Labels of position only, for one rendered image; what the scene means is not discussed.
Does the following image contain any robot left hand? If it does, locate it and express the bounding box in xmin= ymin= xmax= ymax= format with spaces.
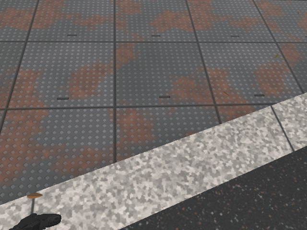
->
xmin=9 ymin=213 xmax=61 ymax=230

